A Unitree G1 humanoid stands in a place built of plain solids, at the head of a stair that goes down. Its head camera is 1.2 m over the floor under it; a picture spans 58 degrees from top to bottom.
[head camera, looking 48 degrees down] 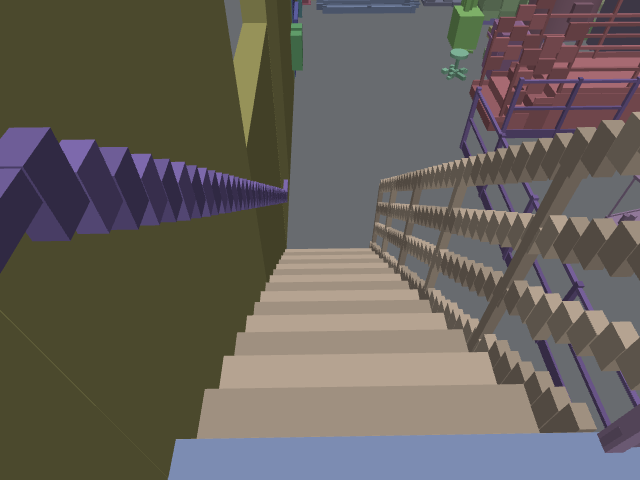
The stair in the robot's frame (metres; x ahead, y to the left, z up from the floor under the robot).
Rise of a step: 0.20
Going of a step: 0.22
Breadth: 1.16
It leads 1 degrees to the left of straight ahead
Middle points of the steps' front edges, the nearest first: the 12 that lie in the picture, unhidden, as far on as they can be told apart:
0.38 -0.15 0.00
0.61 -0.15 -0.20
0.83 -0.15 -0.40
1.05 -0.14 -0.61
1.27 -0.14 -0.81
1.50 -0.13 -1.01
1.72 -0.13 -1.21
1.94 -0.13 -1.42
2.16 -0.12 -1.62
2.38 -0.12 -1.82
2.61 -0.12 -2.03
2.83 -0.11 -2.23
